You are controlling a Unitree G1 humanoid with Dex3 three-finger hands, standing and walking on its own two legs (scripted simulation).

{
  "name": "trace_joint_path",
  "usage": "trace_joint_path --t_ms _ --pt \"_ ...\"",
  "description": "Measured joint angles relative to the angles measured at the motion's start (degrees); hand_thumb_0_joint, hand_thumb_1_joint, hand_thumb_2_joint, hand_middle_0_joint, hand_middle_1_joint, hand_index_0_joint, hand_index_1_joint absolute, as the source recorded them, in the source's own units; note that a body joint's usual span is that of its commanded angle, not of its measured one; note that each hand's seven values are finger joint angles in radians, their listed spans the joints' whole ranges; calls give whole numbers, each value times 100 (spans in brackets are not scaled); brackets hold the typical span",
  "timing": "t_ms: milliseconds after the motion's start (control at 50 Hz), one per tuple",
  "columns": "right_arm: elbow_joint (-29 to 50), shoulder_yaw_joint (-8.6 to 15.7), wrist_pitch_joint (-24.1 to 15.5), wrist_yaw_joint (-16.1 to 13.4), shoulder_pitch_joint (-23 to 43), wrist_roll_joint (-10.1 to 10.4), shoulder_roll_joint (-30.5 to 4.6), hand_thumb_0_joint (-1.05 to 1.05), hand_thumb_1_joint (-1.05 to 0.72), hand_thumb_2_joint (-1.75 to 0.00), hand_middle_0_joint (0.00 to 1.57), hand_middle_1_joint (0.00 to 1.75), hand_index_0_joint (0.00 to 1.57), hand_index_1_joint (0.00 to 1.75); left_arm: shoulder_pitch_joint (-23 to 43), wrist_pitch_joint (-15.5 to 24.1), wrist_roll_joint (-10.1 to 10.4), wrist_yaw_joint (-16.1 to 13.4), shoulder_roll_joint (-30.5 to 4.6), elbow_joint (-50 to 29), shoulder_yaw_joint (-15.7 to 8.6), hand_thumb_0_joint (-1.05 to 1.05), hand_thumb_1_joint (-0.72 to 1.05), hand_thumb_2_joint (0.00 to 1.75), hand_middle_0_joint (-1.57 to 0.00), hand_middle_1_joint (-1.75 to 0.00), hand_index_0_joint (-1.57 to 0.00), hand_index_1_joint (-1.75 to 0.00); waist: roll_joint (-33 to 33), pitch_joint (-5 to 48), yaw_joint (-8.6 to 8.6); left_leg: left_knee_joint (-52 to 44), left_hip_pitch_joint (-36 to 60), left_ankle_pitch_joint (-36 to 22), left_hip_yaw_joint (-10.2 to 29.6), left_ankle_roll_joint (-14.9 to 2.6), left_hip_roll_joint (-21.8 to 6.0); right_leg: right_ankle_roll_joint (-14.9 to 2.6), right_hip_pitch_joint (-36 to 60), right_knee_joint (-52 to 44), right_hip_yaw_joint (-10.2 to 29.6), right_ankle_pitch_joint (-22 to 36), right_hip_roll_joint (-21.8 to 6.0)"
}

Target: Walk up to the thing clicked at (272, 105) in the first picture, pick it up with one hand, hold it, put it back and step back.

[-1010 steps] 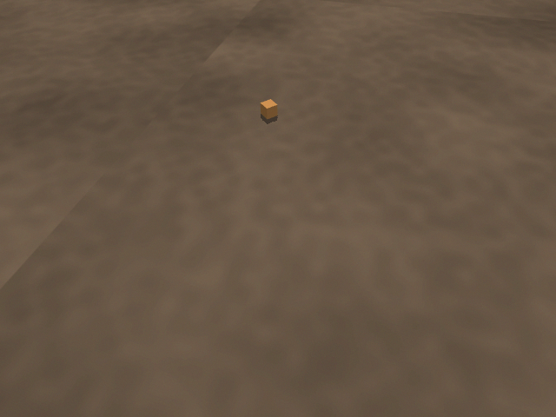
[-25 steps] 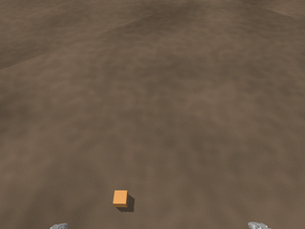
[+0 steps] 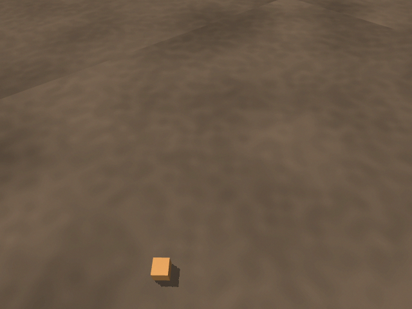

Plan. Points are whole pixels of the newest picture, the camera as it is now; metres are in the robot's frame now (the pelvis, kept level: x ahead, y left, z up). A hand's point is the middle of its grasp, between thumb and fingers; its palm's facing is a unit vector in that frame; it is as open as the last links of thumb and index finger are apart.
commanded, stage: stand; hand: left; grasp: from above
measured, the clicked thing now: (161, 269) +0.43 +0.23 -0.74
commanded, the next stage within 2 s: rise first in 1.36 s
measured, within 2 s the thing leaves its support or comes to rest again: neither
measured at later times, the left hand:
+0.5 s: hand out of the picture +0.07 +0.26 -0.16, palm faces -0.02 -0.94 -0.34, open 7.4 cm
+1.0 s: hand out of the picture +0.09 +0.26 -0.15, palm faces -0.03 -0.94 -0.34, open 7.4 cm
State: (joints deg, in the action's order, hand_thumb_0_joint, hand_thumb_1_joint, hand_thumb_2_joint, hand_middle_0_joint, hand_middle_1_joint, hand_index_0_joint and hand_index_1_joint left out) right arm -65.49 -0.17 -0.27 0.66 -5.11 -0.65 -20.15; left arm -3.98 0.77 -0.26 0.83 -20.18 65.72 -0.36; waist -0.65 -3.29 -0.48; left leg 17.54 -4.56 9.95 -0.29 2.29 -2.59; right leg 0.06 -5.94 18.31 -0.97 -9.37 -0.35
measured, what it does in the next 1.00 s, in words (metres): stands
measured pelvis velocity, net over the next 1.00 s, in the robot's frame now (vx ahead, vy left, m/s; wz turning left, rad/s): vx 0.01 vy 0.01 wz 0.00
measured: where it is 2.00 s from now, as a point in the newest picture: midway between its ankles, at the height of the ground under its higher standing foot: outside the picture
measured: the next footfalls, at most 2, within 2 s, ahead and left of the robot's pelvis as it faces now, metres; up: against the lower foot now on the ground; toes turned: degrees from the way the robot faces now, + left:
none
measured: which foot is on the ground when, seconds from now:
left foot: down 0.00-1.00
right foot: down 0.00-1.00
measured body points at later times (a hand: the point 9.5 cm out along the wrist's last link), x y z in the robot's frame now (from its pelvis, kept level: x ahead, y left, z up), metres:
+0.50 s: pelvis +0.00 +0.00 +0.00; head +0.01 +0.00 +0.45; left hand +0.07 +0.31 -0.13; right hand +0.07 -0.30 -0.14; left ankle +0.00 +0.14 -0.75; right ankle +0.01 -0.12 -0.75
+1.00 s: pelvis +0.01 +0.01 +0.00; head +0.02 +0.00 +0.45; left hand +0.09 +0.31 -0.13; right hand +0.09 -0.29 -0.13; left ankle +0.00 +0.14 -0.75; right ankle +0.01 -0.12 -0.75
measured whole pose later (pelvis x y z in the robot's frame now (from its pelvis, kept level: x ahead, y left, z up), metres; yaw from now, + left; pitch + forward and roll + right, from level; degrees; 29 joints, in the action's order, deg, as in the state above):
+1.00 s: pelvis +0.01 +0.01 +0.00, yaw +0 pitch -2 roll +0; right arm -64.7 -0.5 -0.3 0.6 -5.7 -0.6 -20.3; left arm -5.7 0.8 -0.4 0.8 -20.5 64.8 0.1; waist -0.2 -3.0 -0.1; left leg 17.8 -5.2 10.8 -0.5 1.7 -2.1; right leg 0.6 -6.4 18.4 -0.7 -10.1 -0.9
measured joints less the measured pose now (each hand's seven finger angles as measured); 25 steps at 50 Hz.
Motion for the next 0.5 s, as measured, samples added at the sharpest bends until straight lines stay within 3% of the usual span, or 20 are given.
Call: trace_joint_path --t_ms 500 --pt "6 -31 -11 0 -148 -13 -7 1 -91 -90 20 30 20 30 -181 -3 -10 15 -11 -31 34 1 91 89 -20 -30 -20 -30 29 15 38 51 -146 6 6 -30 40 24 -145 63 -1 -16 -41"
